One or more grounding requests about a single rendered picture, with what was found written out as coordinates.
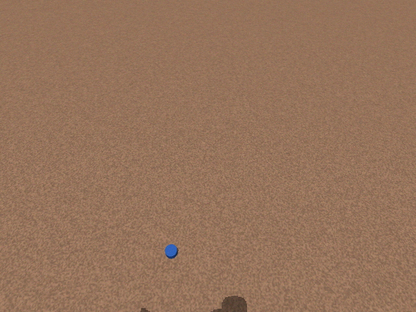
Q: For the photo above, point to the tin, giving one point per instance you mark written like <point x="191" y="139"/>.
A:
<point x="171" y="251"/>

